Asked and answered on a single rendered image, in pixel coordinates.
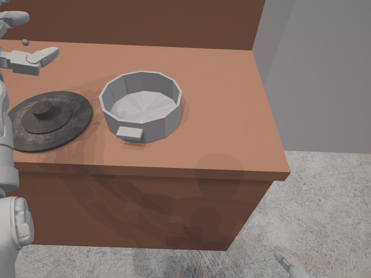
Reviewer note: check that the lid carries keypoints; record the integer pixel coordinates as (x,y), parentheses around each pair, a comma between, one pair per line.
(72,117)

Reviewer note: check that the table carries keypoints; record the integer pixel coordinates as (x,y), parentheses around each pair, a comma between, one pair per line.
(192,190)

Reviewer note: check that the pot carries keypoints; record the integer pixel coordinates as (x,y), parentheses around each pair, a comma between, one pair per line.
(141,106)

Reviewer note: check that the left robot forearm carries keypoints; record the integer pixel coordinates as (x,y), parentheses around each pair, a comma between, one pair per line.
(9,175)

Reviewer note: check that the right robot hand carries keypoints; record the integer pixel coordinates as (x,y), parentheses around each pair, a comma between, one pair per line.
(290,265)

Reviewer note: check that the robot left upper arm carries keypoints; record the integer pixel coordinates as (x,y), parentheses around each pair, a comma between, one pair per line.
(16,231)

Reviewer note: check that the knob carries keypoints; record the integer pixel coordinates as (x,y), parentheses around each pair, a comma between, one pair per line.
(43,110)

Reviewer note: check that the left robot hand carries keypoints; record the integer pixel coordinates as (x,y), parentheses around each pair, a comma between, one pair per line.
(22,62)

